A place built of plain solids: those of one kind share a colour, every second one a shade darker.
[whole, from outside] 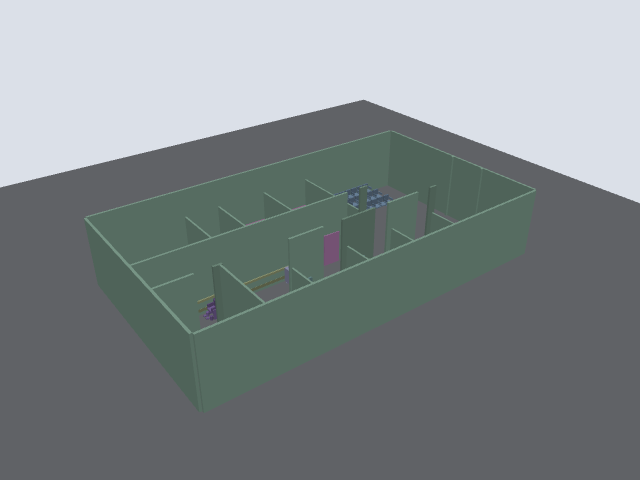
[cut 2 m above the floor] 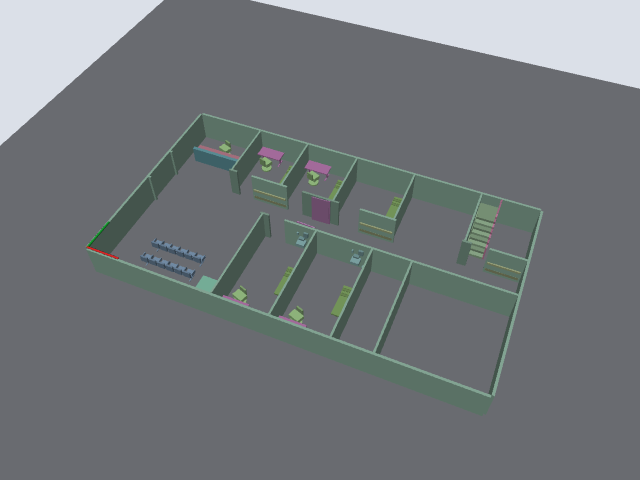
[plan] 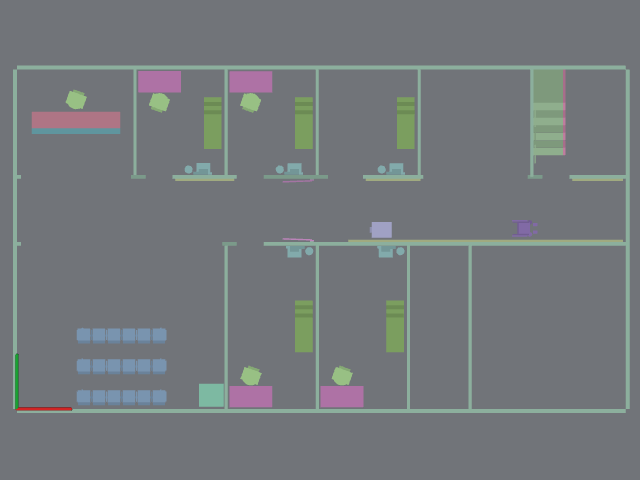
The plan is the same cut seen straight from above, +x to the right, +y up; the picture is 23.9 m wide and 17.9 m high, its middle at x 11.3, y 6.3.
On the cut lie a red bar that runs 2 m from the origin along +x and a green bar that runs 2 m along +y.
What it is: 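A small clinic on one floor, 22.7 x 12.7 m; reception and a waiting room, 4 consulting rooms, a treatment room, a corridor 2.50 m wide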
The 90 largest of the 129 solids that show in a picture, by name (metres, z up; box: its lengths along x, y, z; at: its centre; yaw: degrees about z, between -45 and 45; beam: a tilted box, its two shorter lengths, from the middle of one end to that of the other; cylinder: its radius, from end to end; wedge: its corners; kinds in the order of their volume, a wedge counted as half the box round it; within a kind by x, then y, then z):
{
 "wall_1": {"box": [0.15, 12.66, 4.47], "at": [-0.07, 6.33, 2.19]},
 "wall_2": {"box": [0.15, 0.14, 4.47], "at": [0.07, 6.15, 2.19]},
 "wall_3": {"box": [0.15, 0.14, 4.47], "at": [0.07, 8.66, 2.19]},
 "wall_4": {"box": [0.12, 4.0, 2.67], "at": [4.4, 10.66, 1.29]},
 "wall_5": {"box": [0.55, 0.14, 4.47], "at": [4.53, 8.66, 2.19]},
 "wall_6": {"box": [2.4, 0.14, 4.47], "at": [7.0, 8.66, 2.19]},
 "wall_7": {"box": [0.12, 6.15, 2.67], "at": [7.8, 3.08, 1.29]},
 "wall_8": {"box": [0.12, 4.0, 2.67], "at": [7.8, 10.66, 1.29]},
 "wall_9": {"box": [0.55, 0.14, 4.47], "at": [7.92, 6.15, 2.19]},
 "wall_10": {"box": [2.4, 0.14, 4.47], "at": [10.4, 8.66, 2.19]},
 "wall_11": {"box": [0.12, 6.15, 2.67], "at": [11.2, 3.08, 1.29]},
 "wall_12": {"box": [0.12, 4.0, 2.67], "at": [11.2, 10.66, 1.29]},
 "wall_13": {"box": [22.7, 0.15, 4.47], "at": [11.35, -0.07, 2.19]},
 "wall_14": {"box": [22.7, 0.15, 4.47], "at": [11.35, 12.73, 2.19]},
 "wall_15": {"box": [2.25, 0.14, 4.47], "at": [14.03, 8.66, 2.19]},
 "wall_16": {"box": [0.12, 6.15, 2.67], "at": [14.6, 3.08, 1.29]},
 "wall_17": {"box": [0.12, 4.0, 2.67], "at": [15.0, 10.66, 1.29]},
 "wall_18": {"box": [13.5, 0.14, 4.47], "at": [15.95, 6.15, 2.19]},
 "wall_19": {"box": [0.12, 6.15, 2.67], "at": [16.9, 3.08, 1.29]},
 "wall_20": {"box": [0.12, 4.0, 4.47], "at": [19.2, 10.66, 2.19]},
 "wall_21": {"box": [0.55, 0.14, 4.47], "at": [19.32, 8.66, 2.19]},
 "wall_22": {"box": [2.1, 0.14, 4.47], "at": [21.65, 8.66, 2.19]},
 "wall_23": {"box": [0.15, 12.66, 4.47], "at": [22.77, 6.33, 2.19]},
 "stairs_indoor_1": {"box": [1.1, 0.28, 0.21], "at": [19.81, 9.6, 0.06]},
 "stairs_indoor_2": {"box": [1.1, 0.28, 0.37], "at": [19.81, 9.88, 0.14]},
 "stairs_indoor_3": {"box": [1.1, 0.28, 0.53], "at": [19.81, 10.16, 0.21]},
 "stairs_indoor_4": {"box": [1.1, 0.28, 0.69], "at": [19.81, 10.44, 0.29]},
 "stairs_indoor_5": {"box": [1.1, 0.28, 0.85], "at": [19.81, 10.72, 0.38]},
 "stairs_indoor_6": {"box": [1.1, 0.28, 1.01], "at": [19.81, 11.0, 0.46]},
 "stairs_indoor_7": {"box": [1.1, 0.28, 1.17], "at": [19.81, 11.28, 0.54]},
 "stairs_indoor_8": {"box": [1.1, 1.24, 1.33], "at": [19.81, 12.04, 0.61]},
 "desk_top_reception_1": {"box": [3.3, 0.62, 0.79], "at": [2.2, 10.78, 0.34]},
 "vending_machine_1": {"box": [0.92, 0.87, 1.88], "at": [7.25, 0.51, 0.89]},
 "desk_front_reception_1": {"box": [3.3, 0.22, 1.15], "at": [2.2, 10.36, 0.53]},
 "treatment_couch_1": {"box": [0.66, 1.93, 0.1], "at": [7.3, 10.66, 0.57]},
 "treatment_couch_2": {"box": [0.66, 1.93, 0.1], "at": [10.7, 3.08, 0.57]},
 "treatment_couch_3": {"box": [0.66, 1.93, 0.1], "at": [10.7, 10.66, 0.57]},
 "treatment_couch_4": {"box": [0.66, 1.93, 0.1], "at": [14.1, 3.08, 0.57]},
 "treatment_couch_5": {"box": [0.66, 1.93, 0.1], "at": [14.5, 10.66, 0.57]},
 "task_chair_1": {"box": [0.68, 0.48, 0.26], "at": [2.21, 11.53, 0.58], "yaw": -19.9},
 "task_chair_2": {"box": [0.68, 0.48, 0.26], "at": [5.31, 11.43, 0.58], "yaw": -19.9},
 "task_chair_3": {"cylinder": 0.33, "from": [5.32, 11.45, 0.0], "to": [5.32, 11.45, 0.1]},
 "task_chair_4": {"box": [0.44, 0.1, 0.5], "at": [8.61, 11.16, 0.79], "yaw": -19.9},
 "task_chair_5": {"box": [0.68, 0.48, 0.26], "at": [8.71, 11.43, 0.58], "yaw": -19.9},
 "task_chair_6": {"cylinder": 0.33, "from": [8.72, 11.45, 0.0], "to": [8.72, 11.45, 0.1]},
 "task_chair_7": {"box": [0.68, 0.48, 0.26], "at": [8.73, 1.23, 0.58], "yaw": -19.9},
 "task_chair_8": {"box": [0.68, 0.48, 0.26], "at": [12.13, 1.23, 0.58], "yaw": -19.9},
 "cart_ward_1": {"box": [0.74, 0.59, 0.92], "at": [13.6, 6.67, 0.59]},
 "beam_seat_1": {"box": [0.47, 0.48, 0.08], "at": [2.5, 0.46, 0.41]},
 "beam_seat_2": {"box": [0.45, 0.11, 0.42], "at": [2.5, 1.34, 0.65]},
 "beam_seat_3": {"box": [0.45, 0.11, 0.42], "at": [2.5, 2.5, 0.65]},
 "beam_seat_4": {"box": [0.47, 0.48, 0.08], "at": [3.06, 0.46, 0.41]},
 "beam_seat_5": {"box": [0.45, 0.11, 0.42], "at": [3.06, 1.34, 0.65]},
 "beam_seat_6": {"box": [0.45, 0.11, 0.42], "at": [3.06, 2.5, 0.65]},
 "beam_seat_7": {"box": [0.47, 0.48, 0.08], "at": [3.62, 0.46, 0.41]},
 "beam_seat_8": {"box": [0.45, 0.11, 0.42], "at": [3.62, 1.34, 0.65]},
 "beam_seat_9": {"box": [0.45, 0.11, 0.42], "at": [3.62, 2.5, 0.65]},
 "beam_seat_10": {"box": [0.47, 0.48, 0.08], "at": [4.18, 0.46, 0.41]},
 "beam_seat_11": {"box": [0.45, 0.11, 0.42], "at": [4.18, 1.34, 0.65]},
 "beam_seat_12": {"box": [0.45, 0.11, 0.42], "at": [4.18, 2.5, 0.65]},
 "beam_seat_13": {"box": [0.47, 0.48, 0.08], "at": [4.74, 0.46, 0.41]},
 "beam_seat_14": {"box": [0.45, 0.11, 0.42], "at": [4.74, 1.34, 0.65]},
 "beam_seat_15": {"box": [0.47, 0.48, 0.08], "at": [4.74, 1.61, 0.41]},
 "beam_seat_16": {"box": [0.45, 0.11, 0.42], "at": [4.74, 2.5, 0.65]},
 "beam_seat_17": {"box": [0.47, 0.48, 0.08], "at": [5.3, 0.46, 0.41]},
 "beam_seat_18": {"box": [0.45, 0.11, 0.42], "at": [5.3, 1.34, 0.65]},
 "beam_seat_19": {"box": [0.47, 0.48, 0.08], "at": [5.3, 1.61, 0.41]},
 "beam_seat_20": {"box": [0.45, 0.11, 0.42], "at": [5.3, 2.5, 0.65]},
 "sink_clinical_1": {"cylinder": 0.15, "from": [6.4, 8.93, 0.0], "to": [6.4, 8.93, 0.45]},
 "sink_clinical_2": {"box": [0.52, 0.44, 0.2], "at": [6.95, 8.95, 0.76]},
 "sink_clinical_3": {"cylinder": 0.15, "from": [9.8, 8.93, 0.0], "to": [9.8, 8.93, 0.45]},
 "sink_clinical_4": {"box": [0.52, 0.44, 0.2], "at": [10.35, 5.86, 0.76]},
 "sink_clinical_5": {"box": [0.52, 0.44, 0.2], "at": [10.35, 8.95, 0.76]},
 "sink_clinical_6": {"cylinder": 0.15, "from": [10.9, 5.88, 0.0], "to": [10.9, 5.88, 0.45]},
 "sink_clinical_7": {"cylinder": 0.15, "from": [13.6, 8.93, 0.0], "to": [13.6, 8.93, 0.45]},
 "sink_clinical_8": {"box": [0.52, 0.44, 0.2], "at": [13.75, 5.86, 0.76]},
 "sink_clinical_9": {"box": [0.52, 0.44, 0.2], "at": [14.15, 8.95, 0.76]},
 "sink_clinical_10": {"cylinder": 0.15, "from": [14.3, 5.88, 0.0], "to": [14.3, 5.88, 0.45]},
 "desk_1": {"box": [1.6, 0.8, 0.07], "at": [5.32, 12.2, 0.69]},
 "desk_2": {"box": [1.6, 0.8, 0.07], "at": [8.72, 0.46, 0.69]},
 "desk_3": {"box": [1.6, 0.8, 0.07], "at": [8.72, 12.2, 0.69]},
 "desk_4": {"box": [1.6, 0.8, 0.07], "at": [12.12, 0.46, 0.69]},
 "stair_wall_1": {"box": [0.1, 1.24, 2.23], "at": [20.41, 12.04, 1.06]},
 "fire_doors_1": {"box": [1.1, 0.06, 2.15], "at": [10.45, 6.32, 1.02], "yaw": -2.0},
 "fire_doors_2": {"box": [1.1, 0.06, 2.15], "at": [10.45, 8.49, 1.02], "yaw": 2.0},
 "handrail_wall_1": {"box": [2.2, 0.09, 0.14], "at": [7.0, 8.54, 0.9]},
 "handrail_wall_2": {"box": [2.05, 0.09, 0.14], "at": [14.03, 8.54, 0.9]},
 "handrail_wall_3": {"box": [10.25, 0.012, 0.2], "at": [17.48, 6.23, 0.28]},
 "handrail_wall_4": {"box": [10.25, 0.09, 0.14], "at": [17.48, 6.27, 0.9]},
 "handrail_wall_5": {"box": [1.9, 0.09, 0.14], "at": [21.65, 8.54, 0.9]}
}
